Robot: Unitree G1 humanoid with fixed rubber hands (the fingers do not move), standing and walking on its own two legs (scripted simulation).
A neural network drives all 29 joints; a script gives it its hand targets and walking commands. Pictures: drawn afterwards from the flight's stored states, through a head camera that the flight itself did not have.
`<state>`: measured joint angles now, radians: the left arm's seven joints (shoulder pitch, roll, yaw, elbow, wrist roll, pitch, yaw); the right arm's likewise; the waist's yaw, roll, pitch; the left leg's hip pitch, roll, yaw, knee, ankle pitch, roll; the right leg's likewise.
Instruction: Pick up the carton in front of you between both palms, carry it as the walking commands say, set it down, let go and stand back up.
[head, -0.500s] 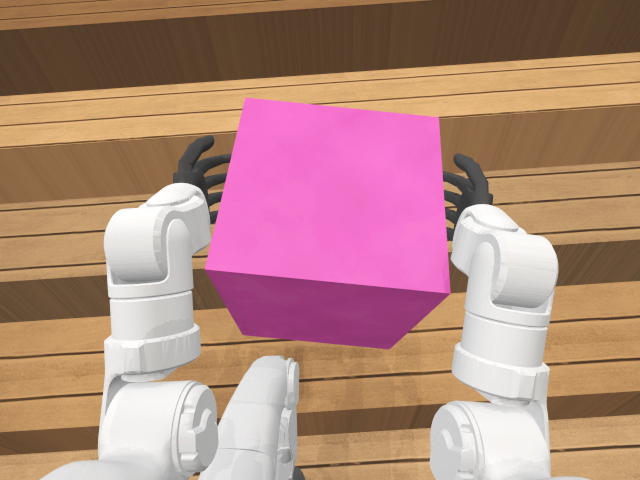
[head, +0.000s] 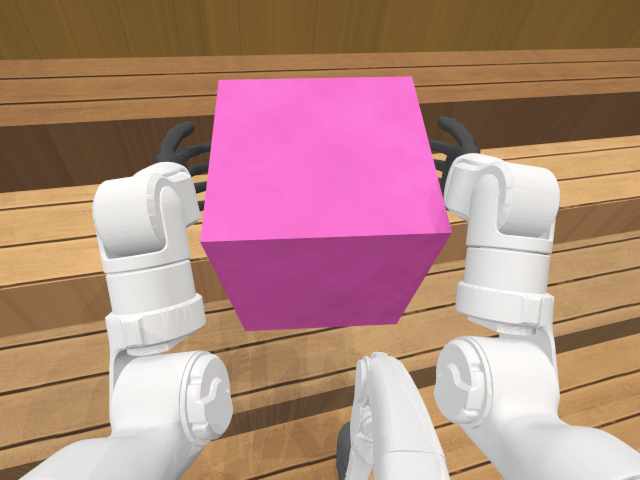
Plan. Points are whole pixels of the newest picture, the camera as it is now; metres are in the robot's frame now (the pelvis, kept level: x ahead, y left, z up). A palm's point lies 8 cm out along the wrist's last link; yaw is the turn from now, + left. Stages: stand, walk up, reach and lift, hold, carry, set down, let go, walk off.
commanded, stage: carry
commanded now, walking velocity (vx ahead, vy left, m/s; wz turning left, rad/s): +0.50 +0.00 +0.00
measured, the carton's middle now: (319, 218) +0.39 -0.01 +0.12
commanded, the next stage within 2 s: none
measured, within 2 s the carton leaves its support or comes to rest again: neither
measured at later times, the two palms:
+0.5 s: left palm out of the picture +0.63 +0.13 +0.38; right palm out of the picture +0.66 -0.17 +0.36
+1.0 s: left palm out of the picture +0.94 +0.12 +0.55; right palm out of the picture +0.95 -0.18 +0.57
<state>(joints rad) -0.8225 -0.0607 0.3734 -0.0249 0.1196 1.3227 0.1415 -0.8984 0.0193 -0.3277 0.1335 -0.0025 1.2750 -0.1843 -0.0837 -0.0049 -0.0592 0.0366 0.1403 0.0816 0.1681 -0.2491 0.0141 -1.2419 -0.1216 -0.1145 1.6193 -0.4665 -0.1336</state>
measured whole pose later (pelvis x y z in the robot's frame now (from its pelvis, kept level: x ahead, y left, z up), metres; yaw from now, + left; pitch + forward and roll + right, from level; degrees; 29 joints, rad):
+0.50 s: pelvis +0.29 -0.04 +0.18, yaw +3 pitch +3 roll +3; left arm -0.74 -0.05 0.27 -0.06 -0.01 1.28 0.19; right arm -0.72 0.06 -0.29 -0.12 -0.08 1.31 -0.16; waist 0.07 0.01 -0.06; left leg -1.26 0.11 0.12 1.82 -0.47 0.14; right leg -0.06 -0.07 -0.11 0.24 -0.23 -0.05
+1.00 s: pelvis +0.58 -0.05 +0.36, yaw +1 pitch +4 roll -4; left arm -0.82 -0.05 0.32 -0.06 0.09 1.35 0.17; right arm -0.84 0.02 -0.33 0.03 0.00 1.30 -0.16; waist -0.04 -0.03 -0.07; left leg 0.04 0.11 0.10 0.19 -0.27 0.01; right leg -1.30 -0.10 -0.14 1.75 -0.44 -0.14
